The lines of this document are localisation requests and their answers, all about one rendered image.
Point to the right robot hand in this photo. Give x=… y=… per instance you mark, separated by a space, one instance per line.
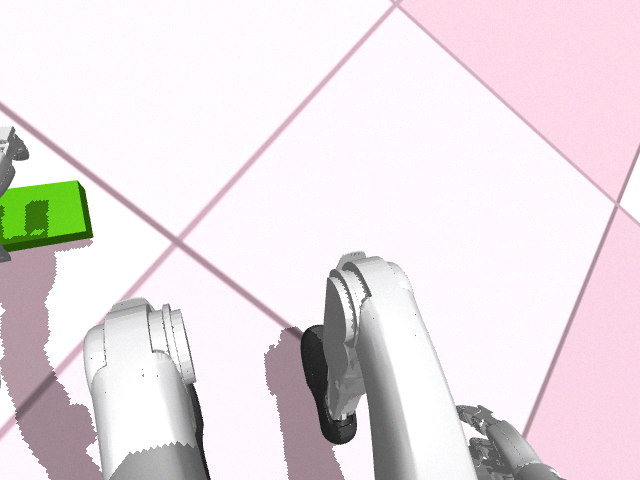
x=506 y=450

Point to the right robot foot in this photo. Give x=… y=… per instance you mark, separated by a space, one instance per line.
x=316 y=371

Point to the right robot arm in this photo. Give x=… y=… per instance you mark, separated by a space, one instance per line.
x=538 y=471

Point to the left robot foot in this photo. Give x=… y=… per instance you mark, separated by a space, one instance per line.
x=200 y=425

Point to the left robot hand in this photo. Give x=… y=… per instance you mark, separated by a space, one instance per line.
x=11 y=148

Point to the small box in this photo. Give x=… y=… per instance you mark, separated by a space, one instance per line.
x=41 y=215

